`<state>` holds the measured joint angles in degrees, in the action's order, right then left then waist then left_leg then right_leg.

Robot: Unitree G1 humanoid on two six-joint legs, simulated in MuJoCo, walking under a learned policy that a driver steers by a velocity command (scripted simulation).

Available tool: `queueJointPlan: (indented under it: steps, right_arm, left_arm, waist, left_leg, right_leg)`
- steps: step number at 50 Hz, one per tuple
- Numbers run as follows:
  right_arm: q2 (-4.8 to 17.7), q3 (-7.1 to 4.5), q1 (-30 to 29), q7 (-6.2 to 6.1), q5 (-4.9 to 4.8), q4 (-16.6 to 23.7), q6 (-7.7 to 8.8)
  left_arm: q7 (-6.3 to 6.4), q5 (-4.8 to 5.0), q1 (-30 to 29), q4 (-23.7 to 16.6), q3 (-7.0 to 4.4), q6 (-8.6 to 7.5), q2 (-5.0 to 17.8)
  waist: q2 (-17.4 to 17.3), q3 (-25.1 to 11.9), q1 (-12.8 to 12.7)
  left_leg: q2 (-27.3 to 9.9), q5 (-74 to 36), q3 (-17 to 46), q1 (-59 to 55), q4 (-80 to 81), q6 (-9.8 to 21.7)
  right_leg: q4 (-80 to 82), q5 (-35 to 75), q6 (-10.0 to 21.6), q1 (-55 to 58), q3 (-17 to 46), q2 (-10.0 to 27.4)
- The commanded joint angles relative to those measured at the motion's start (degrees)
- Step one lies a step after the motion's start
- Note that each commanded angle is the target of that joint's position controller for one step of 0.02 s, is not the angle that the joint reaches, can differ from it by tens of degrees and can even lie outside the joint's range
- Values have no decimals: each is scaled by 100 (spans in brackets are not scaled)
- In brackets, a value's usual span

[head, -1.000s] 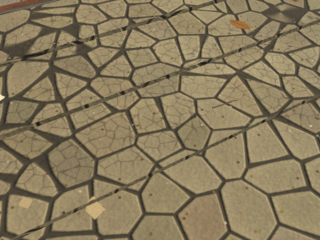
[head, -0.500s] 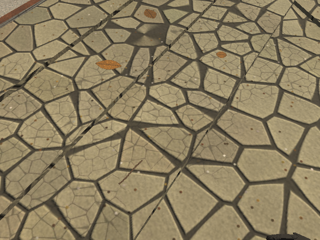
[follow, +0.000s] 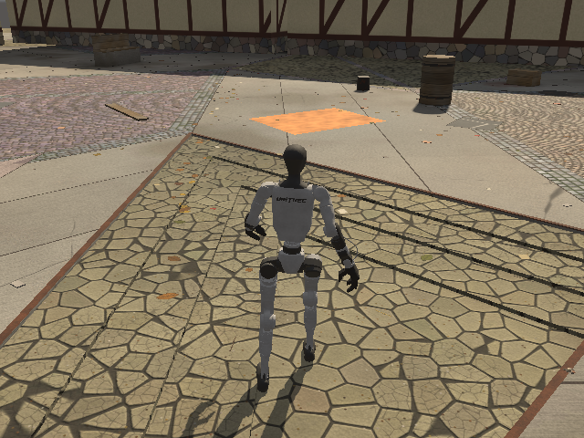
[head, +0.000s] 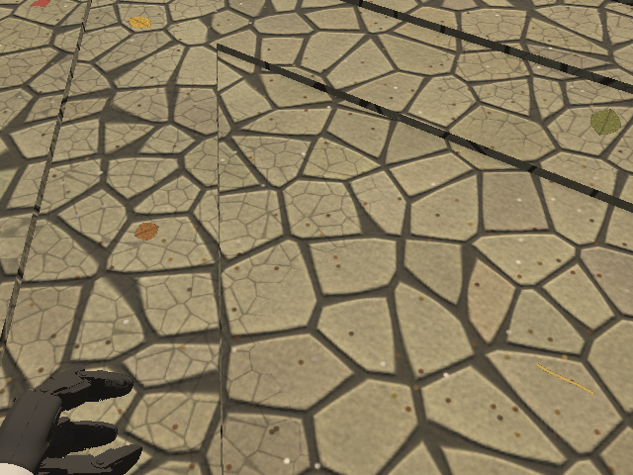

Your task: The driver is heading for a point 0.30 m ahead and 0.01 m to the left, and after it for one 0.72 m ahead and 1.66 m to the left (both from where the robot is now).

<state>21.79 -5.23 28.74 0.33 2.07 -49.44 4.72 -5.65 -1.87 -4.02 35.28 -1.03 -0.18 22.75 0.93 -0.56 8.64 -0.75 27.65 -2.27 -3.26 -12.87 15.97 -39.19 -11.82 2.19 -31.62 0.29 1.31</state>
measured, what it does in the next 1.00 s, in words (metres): walks ahead, turning left: right foot, then left foot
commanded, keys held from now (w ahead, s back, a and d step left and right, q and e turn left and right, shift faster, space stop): w+shift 0.30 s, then w+q+shift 0.70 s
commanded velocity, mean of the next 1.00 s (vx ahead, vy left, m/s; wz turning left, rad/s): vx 1.00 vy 0.00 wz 0.37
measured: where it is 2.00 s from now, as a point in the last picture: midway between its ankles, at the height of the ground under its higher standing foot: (104, 138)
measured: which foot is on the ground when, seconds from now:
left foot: down 0.00-0.06, up 0.08-0.46, down 0.48-0.86, up 0.88-1.00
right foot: up 0.00-0.06, down 0.08-0.50, up 0.52-0.86, down 0.88-1.00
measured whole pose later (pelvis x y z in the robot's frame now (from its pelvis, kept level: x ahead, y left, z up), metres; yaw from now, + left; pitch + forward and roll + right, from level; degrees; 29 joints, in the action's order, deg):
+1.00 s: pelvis +0.96 -0.09 -0.01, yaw +27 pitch +2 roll -1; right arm 22.0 -4.8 17.0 1.5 0.8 -42.5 1.7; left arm 0.8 -3.3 11.2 39.2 -0.6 -4.2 16.5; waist -3.0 0.5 1.7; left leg 2.4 18.7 2.3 24.1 -75.8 6.0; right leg -31.3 -14.5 -2.0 -19.7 -1.9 2.7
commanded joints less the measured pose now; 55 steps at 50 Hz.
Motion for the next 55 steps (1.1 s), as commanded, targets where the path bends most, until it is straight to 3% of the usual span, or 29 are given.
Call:
queueJointPlan:
  steps: [1,3,4,5,6,7,11,15,20,22,23,24,25,26,27,29,31,34,37,40,42,43,44,45,46,47,48,51,55]
  right_arm:
    - [973,-104,-1139,87,-37,479,153]
    - [719,12,-1104,43,-22,381,92]
    - [-111,215,-900,73,107,401,43]
    - [-258,313,-733,31,-37,826,69]
    - [399,192,-1070,-20,-105,899,71]
    - [476,188,-1028,27,-98,898,46]
    - [124,295,-788,261,52,728,-261]
    - [-120,433,-2235,267,-8,1295,-235]
    - [-261,555,-2413,283,-182,1243,-174]
    - [98,436,-1598,209,-135,943,-197]
    - [387,303,-530,171,-127,588,-214]
    - [640,149,910,119,-109,175,-228]
    - [909,20,1459,52,-116,-83,-278]
    - [1321,-72,604,14,-65,64,-312]
    - [1013,-102,14,-5,-119,439,-339]
    - [398,24,-388,-45,-145,359,-324]
    - [376,75,-559,-88,-122,327,-205]
    - [588,0,-946,-31,-174,534,-30]
    - [654,-110,-888,67,-267,610,34]
    - [765,-215,-545,81,-256,619,-16]
    - [942,-268,-514,38,-172,642,-60]
    - [1004,-276,-730,48,-160,688,-50]
    - [491,-131,-930,38,-161,864,20]
    - [-513,126,-419,11,-400,1228,34]
    - [-155,179,-472,-9,-314,1308,-53]
    - [175,113,-1077,3,-166,1228,-147]
    - [205,97,-1386,88,-102,1245,-191]
    - [-136,171,-1765,310,-23,1445,-403]
    - [-282,300,-2445,371,-15,1916,-548]
  left_arm:
    - [37,-9,1021,65,27,-15,144]
    - [186,-87,2955,792,-210,-84,584]
    - [293,-160,3252,919,-255,-112,925]
    - [382,-166,2949,592,-205,-131,1149]
    - [453,-103,2721,573,-277,-122,971]
    - [492,-55,2430,632,-253,-141,780]
    - [567,145,2247,815,-115,-392,161]
    - [481,168,2693,1122,-105,-579,-17]
    - [561,108,2970,1369,-133,-781,247]
    - [720,-65,2882,1378,-218,-651,460]
    - [792,-161,2676,1299,-266,-544,567]
    - [831,-160,2067,1143,-326,-456,738]
    - [784,-158,1719,960,-220,-524,264]
    - [661,95,2582,571,-79,-647,-260]
    - [635,15,2119,382,22,-767,1]
    - [545,-119,1722,288,79,-816,19]
    - [505,-296,1683,132,153,-531,-162]
    - [426,-213,1016,-339,276,-357,-295]
    - [338,52,427,-508,329,-371,-481]
    - [440,63,298,-531,211,-410,-166]
    - [559,50,1059,-313,28,-482,186]
    - [634,26,2067,-86,-99,-517,394]
    - [754,-108,3345,99,-273,-551,791]
    - [766,-360,3354,87,-376,-521,1306]
    - [731,-211,2786,72,-444,-449,1156]
    - [710,-151,2236,-12,-318,-429,496]
    - [668,-134,2094,79,-235,-424,160]
    - [627,-57,2554,604,-122,-531,-268]
    - [535,6,2588,865,-131,-687,-281]
  waist:
    - [-820,273,-1254]
    - [-360,-637,-2036]
    - [853,-631,-1698]
    - [1190,-649,-1345]
    - [332,-324,-1431]
    - [395,-24,-1133]
    - [532,362,-617]
    - [195,951,-801]
    - [62,619,-726]
    - [351,-28,-268]
    - [394,-611,230]
    - [200,-952,1100]
    - [-853,-1027,1068]
    - [-2363,-1691,-200]
    - [-942,-1526,27]
    - [504,-24,-612]
    - [502,571,-1111]
    - [76,917,-1220]
    - [-243,636,-828]
    - [-408,303,-547]
    - [-353,-361,-919]
    - [-226,-909,-1546]
    - [239,-1660,-2066]
    - [2006,-2232,-1480]
    - [2003,-2102,-1251]
    - [1028,-1095,-1318]
    - [468,-570,-1284]
    - [558,-35,-1070]
    - [486,249,-860]
  left_leg:
    - [-1280,-4873,216,1592,-86,-674]
    - [-798,-4722,-315,2724,-3498,-736]
    - [-253,-46,-325,4104,-6024,-858]
    - [-186,363,217,5349,-7251,-1001]
    - [-311,-691,375,5611,-6930,-1173]
    - [-525,-1127,301,5355,-6531,-1281]
    - [-854,-1325,231,4567,-5820,-1609]
    - [-705,-2136,-119,4774,-4326,-1524]
    - [159,-3245,-723,3193,-2698,-893]
    - [613,-2772,-789,2311,-2609,-737]
    - [849,-2557,-777,1230,-2654,-673]
    - [594,-2622,-395,-131,-2191,-330]
    - [-75,-2062,614,-1353,-2455,-29]
    - [-1500,-1758,4145,-2767,-1608,1247]
    - [-1603,-644,5019,-2347,-567,1341]
    - [-1229,-606,3988,-22,-66,729]
    - [-708,-1124,3118,1668,120,509]
    - [-124,-1633,2252,3344,577,379]
    - [172,-2416,1929,3616,637,-108]
    - [-30,-3341,2214,1996,-25,-396]
    - [-18,-4667,2225,1252,-1475,-647]
    - [173,-4692,2047,1557,-2822,-794]
    - [418,-3353,1708,2467,-4748,-867]
    - [915,388,1117,4137,-6526,-995]
    - [490,-231,866,4932,-7187,-900]
    - [125,-807,694,5147,-7094,-911]
    - [-71,-1119,644,5034,-6780,-956]
    - [-395,-1208,632,4896,-6544,-1060]
    - [-398,-1783,329,5172,-6333,-1094]
  right_leg:
    - [347,32,240,2270,-461,-256]
    - [770,-617,351,4589,-57,-211]
    - [982,-1833,390,5144,1208,706]
    - [1766,-1639,449,5089,3405,1828]
    - [2392,-1042,586,4531,3402,1828]
    - [2351,-454,727,4105,2658,1438]
    - [2772,1235,701,2726,1345,616]
    - [3281,2856,758,2508,683,343]
    - [3344,6944,154,3204,-268,638]
    - [2010,8253,-69,3764,-395,801]
    - [676,8453,-137,3659,-423,799]
    - [-1698,7949,-257,2832,-642,573]
    - [-4488,1851,-203,1059,-616,-378]
    - [-6297,-1753,-527,-1433,266,-967]
    - [-5990,-1178,-349,-2007,795,-574]
    - [-4567,-665,-153,-1495,718,23]
    - [-3829,-1006,-327,-829,583,231]
    - [-1805,-395,-541,92,122,447]
    - [-62,1685,-574,1570,-112,200]
    - [792,1679,-496,1412,31,57]
    - [1006,701,-413,2172,28,-221]
    - [906,320,-358,3283,-11,-103]
    - [857,-1409,-205,4635,1042,952]
    - [2019,-2954,147,5676,4096,2683]
    - [2677,-4143,529,5274,5303,2697]
    - [2564,-3752,458,4455,4055,2277]
    - [2420,-2408,358,3807,2930,1951]
    - [2441,-36,68,3092,1148,1437]
    - [2803,1612,-27,2798,-137,1348]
